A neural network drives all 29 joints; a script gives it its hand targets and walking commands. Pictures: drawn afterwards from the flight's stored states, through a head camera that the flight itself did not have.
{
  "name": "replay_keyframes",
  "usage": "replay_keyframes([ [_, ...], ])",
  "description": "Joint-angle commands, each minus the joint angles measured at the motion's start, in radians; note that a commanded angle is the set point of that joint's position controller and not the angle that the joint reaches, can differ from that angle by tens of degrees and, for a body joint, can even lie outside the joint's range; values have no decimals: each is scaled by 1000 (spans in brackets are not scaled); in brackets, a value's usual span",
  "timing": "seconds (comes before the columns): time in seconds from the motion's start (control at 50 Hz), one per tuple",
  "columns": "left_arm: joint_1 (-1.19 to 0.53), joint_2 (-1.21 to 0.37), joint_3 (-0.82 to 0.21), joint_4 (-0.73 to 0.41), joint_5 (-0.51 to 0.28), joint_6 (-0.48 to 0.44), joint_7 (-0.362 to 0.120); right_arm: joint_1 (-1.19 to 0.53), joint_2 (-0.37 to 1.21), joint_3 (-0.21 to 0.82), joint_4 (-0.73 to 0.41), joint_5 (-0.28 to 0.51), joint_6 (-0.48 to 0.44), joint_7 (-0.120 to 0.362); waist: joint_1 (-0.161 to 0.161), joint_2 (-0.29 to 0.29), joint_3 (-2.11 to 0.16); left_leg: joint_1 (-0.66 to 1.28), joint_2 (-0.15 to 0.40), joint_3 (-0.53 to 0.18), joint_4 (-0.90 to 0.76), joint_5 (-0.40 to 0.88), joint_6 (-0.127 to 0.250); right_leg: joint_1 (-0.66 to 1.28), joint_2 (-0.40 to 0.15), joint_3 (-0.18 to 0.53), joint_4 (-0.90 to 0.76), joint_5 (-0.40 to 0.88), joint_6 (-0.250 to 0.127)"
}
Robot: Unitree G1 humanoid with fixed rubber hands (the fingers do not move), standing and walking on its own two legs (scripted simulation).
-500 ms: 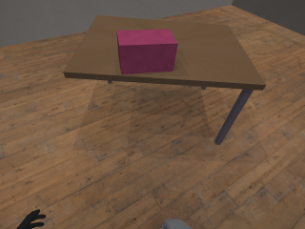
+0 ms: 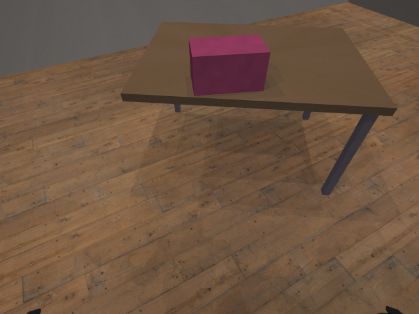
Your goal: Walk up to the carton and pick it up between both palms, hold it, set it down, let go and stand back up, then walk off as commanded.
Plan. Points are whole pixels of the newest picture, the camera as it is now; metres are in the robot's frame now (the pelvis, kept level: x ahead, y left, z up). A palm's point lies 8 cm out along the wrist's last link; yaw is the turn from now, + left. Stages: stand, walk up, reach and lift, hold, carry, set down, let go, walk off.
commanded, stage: walk off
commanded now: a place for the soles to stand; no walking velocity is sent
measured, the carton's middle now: (226, 64) +1.03 -0.02 -0.03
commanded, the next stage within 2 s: stand in 0.32 s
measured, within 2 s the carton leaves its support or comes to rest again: neither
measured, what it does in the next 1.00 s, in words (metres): steps on the spot: right foot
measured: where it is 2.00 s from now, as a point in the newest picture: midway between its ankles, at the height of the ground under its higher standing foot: outside the picture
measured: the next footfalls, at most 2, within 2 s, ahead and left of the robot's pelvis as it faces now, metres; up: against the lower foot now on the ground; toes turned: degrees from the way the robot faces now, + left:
right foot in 0.30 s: +0.15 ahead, -0.15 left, +0.00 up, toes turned +2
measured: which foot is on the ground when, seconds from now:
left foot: down 0.00-1.00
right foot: down 0.00-0.00, up 0.02-0.28, down 0.30-1.00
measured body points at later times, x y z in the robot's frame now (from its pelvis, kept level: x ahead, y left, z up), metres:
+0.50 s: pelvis +0.08 -0.02 +0.01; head +0.09 -0.04 +0.46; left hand +0.20 +0.30 -0.07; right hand +0.22 -0.34 -0.09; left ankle +0.06 +0.15 -0.72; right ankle +0.11 -0.15 -0.72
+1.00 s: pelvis +0.08 -0.02 +0.02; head +0.09 -0.01 +0.47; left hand +0.22 +0.29 -0.09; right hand +0.18 -0.34 -0.08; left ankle +0.06 +0.15 -0.72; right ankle +0.11 -0.15 -0.72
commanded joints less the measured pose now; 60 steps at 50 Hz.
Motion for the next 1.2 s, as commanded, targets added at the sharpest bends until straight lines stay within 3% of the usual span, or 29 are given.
replay_keyframes([
  [0.0, -24, 61, 27, -103, -29, 4, -1, 110, -263, -55, -46, -26, -37, -42, -75, 168, 43, 224, 336, -609, -351, -465, 209, -483, 134, -20, 389, -256, -13],
  [0.02, -43, 109, 58, -131, -28, 12, 4, 105, -264, -66, -66, -27, -42, -46, -84, 87, 69, 109, 355, -671, -362, -605, 274, -419, 86, 107, 440, -247, -13],
  [0.04, -60, 130, 64, -135, -33, 14, -2, 64, -246, -73, -86, -28, -44, -45, -71, 88, 89, 54, 331, -608, -363, -601, 276, -368, 53, 107, 445, -208, -10],
  [0.06, -63, 142, 65, -113, -39, 13, -10, 14, -203, -58, -94, -31, -42, -44, -51, 53, 110, 28, 269, -505, -351, -522, 240, -338, 22, 105, 408, -140, -3],
  [0.1, 23, 147, 54, -71, -42, 10, -16, -39, -196, -50, -103, -40, -34, -50, -39, 142, 68, 76, 221, -322, -317, -388, 192, -301, 21, 35, 317, -91, 4],
  [0.14, 28, 115, 46, -61, -42, 19, -16, -52, -181, -40, -104, -38, -29, -47, -34, 208, 68, -20, 211, -283, -288, -348, 190, -193, 6, 5, 251, -43, 15],
  [0.16, -30, 116, 46, -64, -38, 22, -20, -34, -181, -39, -98, -38, -28, -44, -49, 208, 91, -90, 188, -277, -311, -368, 181, -133, 24, -21, 224, -43, 15],
  [0.2, -36, 96, 40, -73, -33, 21, -21, -67, -174, -29, -107, -31, -30, -42, -30, 194, 89, -198, 180, -253, -301, -377, 142, 4, 11, -22, 85, 58, 7],
  [0.22, -6, 95, 40, -56, -36, 21, -22, -99, -175, -26, -110, -22, -28, -40, -12, 200, 70, -225, 150, -193, -262, -339, 112, 97, 18, -37, -22, 122, 0],
  [0.24, -12, 83, 32, -33, -39, 16, -11, -98, -141, -5, -90, -10, -27, -37, -13, 165, 46, -192, 132, -160, -209, -193, 88, 130, 44, -68, -108, 139, -5],
  [0.26, -6, 86, 31, -24, -42, 11, -2, -90, -126, 4, -89, -8, -25, -37, -8, 159, 16, -157, 117, -141, -132, -109, 75, 155, 26, -36, -206, 131, -8],
  [0.28, 2, 104, 30, -19, -41, 0, 8, -69, -96, 20, -73, -2, -25, -36, -5, 78, -22, -148, 98, -105, -60, -64, 44, 183, -18, 25, -243, 146, -9],
  [0.3, -6, 143, 32, -25, -43, -12, 15, -47, -69, 32, -67, 4, -28, -37, -18, -28, -61, -163, 37, -69, 65, -112, 0, 197, -145, 237, -331, 125, -47],
  [0.32, -70, 191, 36, -33, -46, -18, 18, -6, -65, 25, -35, 9, -27, -37, -45, -120, -61, -152, 10, -69, 99, -153, -26, 128, -260, 404, -370, 83, -115],
  [0.34, -140, 182, 30, -28, -47, -25, 12, -15, -91, 4, 5, 12, -21, -43, -70, -85, 6, -36, 42, -62, 33, -176, -18, -32, -247, 356, -343, -6, -160],
  [0.36, -184, 171, 20, -24, -46, -29, 0, -20, -108, -2, 30, 15, -29, -47, -95, -104, 15, 68, 50, -65, -85, -70, -6, -98, -188, 267, -307, 97, -127],
  [0.4, -195, 125, 7, -15, -64, -28, -2, -42, -143, 4, 40, 21, -47, -40, -75, -53, -51, 158, 94, -141, -151, 236, 23, -22, -63, 60, -217, 376, -39],
  [0.42, -198, 114, 8, 2, -63, -31, 3, -72, -145, 9, 51, 20, -45, -37, -63, -69, -81, 144, 103, -146, -133, 359, 25, 51, -53, 54, -205, 495, -32],
  [0.44, -189, 120, 11, 18, -64, -29, 5, -104, -143, 7, 56, 23, -44, -35, -59, -76, -92, 137, 103, -124, -120, 332, 26, 77, -53, 56, -223, 467, -30],
  [0.48, -184, 115, 12, 38, -57, -28, 5, -114, -118, 6, 76, 24, -41, -35, -54, -94, -110, 148, 93, -90, -112, 329, 13, 108, -71, 68, -220, 578, -45],
  [0.56, -210, 107, 17, 51, -53, -27, 2, -143, -103, 6, 112, 15, -32, -38, -54, -92, -143, 179, 87, -78, -131, 337, 9, 123, -81, 58, -225, 646, -50],
  [0.6, -233, 99, 9, 61, -56, -25, 2, -161, -106, 7, 126, 17, -31, -37, -55, -50, -147, 213, 96, -82, -160, 350, 3, 101, -74, 45, -224, 584, -43],
  [0.84, -276, 83, 14, 116, -57, -13, 3, -208, -83, 5, 165, 22, -31, -30, -38, -35, -103, 149, 83, -81, -224, 182, -2, 104, -61, 25, -278, 290, -35],
  [0.86, -271, 81, 15, 126, -58, -14, 6, -216, -85, 6, 167, 21, -29, -31, -37, -1, -83, 140, 85, -86, -224, 161, 1, 86, -64, 29, -290, 257, -35],
  [0.96, -286, 76, 16, 142, -64, -11, 8, -217, -83, 8, 184, 21, -31, -32, -39, 14, -74, 103, 85, -92, -244, 141, -1, 109, -52, 3, -285, 225, -23],
  [1.0, -283, 97, 6, 194, -60, -10, 11, -231, -100, 19, 215, 4, -30, -43, -29, 3, -84, 146, 96, -73, -269, 158, -12, 154, -64, 0, -289, 294, -17],
  [1.02, -296, 78, -6, 196, -65, -12, 9, -234, -117, 18, 216, 0, -32, -44, -33, 33, -66, 136, 96, -64, -266, 166, -9, 151, -64, 0, -284, 339, -16],
  [1.16, -322, 88, -10, 252, -67, -1, 11, -252, -85, 39, 267, 11, -23, -45, -37, 0, -29, 123, 79, -58, -307, 23, -16, 136, -60, 6, -345, 173, -7],
  [1.18, -314, 102, -11, 265, -67, -4, 14, -240, -81, 41, 282, 12, -21, -42, -41, -31, -23, 140, 76, -61, -310, 22, -13, 127, -56, -1, -334, 173, -4],
])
